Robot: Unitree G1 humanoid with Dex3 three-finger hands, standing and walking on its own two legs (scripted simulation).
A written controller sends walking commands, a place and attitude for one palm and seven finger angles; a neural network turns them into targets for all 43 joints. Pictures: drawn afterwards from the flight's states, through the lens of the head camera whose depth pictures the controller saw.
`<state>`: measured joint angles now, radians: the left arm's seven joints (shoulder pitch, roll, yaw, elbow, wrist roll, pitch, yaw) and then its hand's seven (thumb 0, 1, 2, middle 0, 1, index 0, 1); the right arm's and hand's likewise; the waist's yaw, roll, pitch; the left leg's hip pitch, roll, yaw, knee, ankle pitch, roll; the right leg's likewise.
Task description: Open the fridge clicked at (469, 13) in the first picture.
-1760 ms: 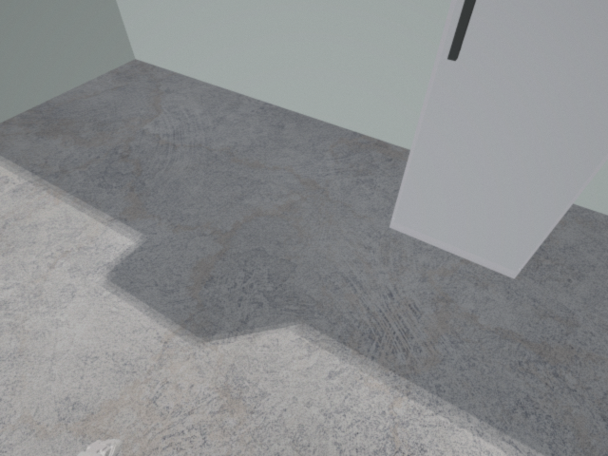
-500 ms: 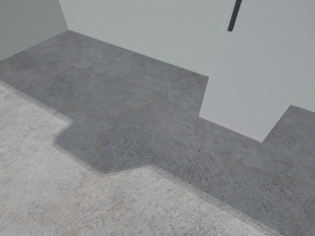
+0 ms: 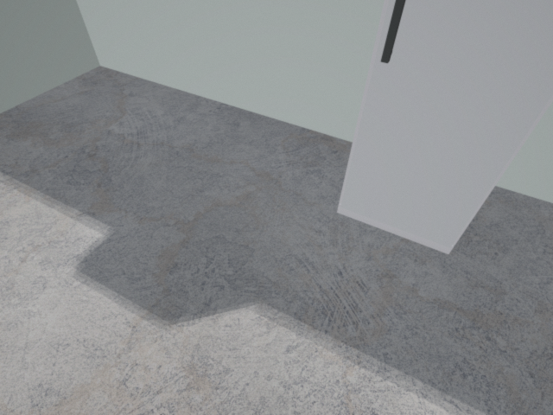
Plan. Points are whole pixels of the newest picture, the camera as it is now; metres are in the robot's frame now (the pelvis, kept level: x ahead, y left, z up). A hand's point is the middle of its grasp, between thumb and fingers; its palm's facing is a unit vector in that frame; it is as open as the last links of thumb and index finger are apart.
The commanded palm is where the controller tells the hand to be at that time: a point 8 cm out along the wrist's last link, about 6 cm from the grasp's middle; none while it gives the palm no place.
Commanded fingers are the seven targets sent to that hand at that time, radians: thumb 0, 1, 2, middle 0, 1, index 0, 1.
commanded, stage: walk to a spot facing it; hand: left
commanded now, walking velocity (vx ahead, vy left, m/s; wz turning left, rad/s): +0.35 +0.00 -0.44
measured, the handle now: out of the picture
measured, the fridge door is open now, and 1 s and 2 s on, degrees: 0 0 0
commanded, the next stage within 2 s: take the last steps up to it in 0.86 s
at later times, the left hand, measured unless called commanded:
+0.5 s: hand out of the picture +0.11 +0.21 -0.19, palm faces -0.08 -0.99 -0.15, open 7.4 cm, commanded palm none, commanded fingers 0.00 0.90 0.90 -0.20 -0.30 -0.20 -0.30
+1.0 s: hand (261, 228) +0.56 +0.08 -0.16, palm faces -0.51 -0.82 -0.27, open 7.4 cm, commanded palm none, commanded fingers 0.00 0.90 0.90 -0.20 -0.30 -0.20 -0.30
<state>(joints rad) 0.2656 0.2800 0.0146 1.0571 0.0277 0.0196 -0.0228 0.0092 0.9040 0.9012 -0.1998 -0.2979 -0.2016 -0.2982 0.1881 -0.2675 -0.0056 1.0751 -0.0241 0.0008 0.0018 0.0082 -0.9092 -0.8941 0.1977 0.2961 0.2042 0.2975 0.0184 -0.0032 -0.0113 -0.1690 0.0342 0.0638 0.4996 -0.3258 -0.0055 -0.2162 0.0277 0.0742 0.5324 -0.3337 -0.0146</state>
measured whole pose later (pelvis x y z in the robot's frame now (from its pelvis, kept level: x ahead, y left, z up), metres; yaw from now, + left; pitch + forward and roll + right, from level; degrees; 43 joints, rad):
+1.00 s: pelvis +0.32 -0.01 -0.02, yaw -29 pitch +0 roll +0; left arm 0.06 0.23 0.06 0.85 0.02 -0.02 -0.02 0.01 0.91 0.90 -0.20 -0.30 -0.20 -0.30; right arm 0.31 -0.23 -0.05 1.01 -0.02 0.02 -0.02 0.01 -0.92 -0.89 0.20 0.30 0.20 0.30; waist -0.05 0.04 0.12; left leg -0.32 0.16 0.20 1.08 -0.55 -0.06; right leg -0.44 -0.03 -0.11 0.70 -0.25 -0.05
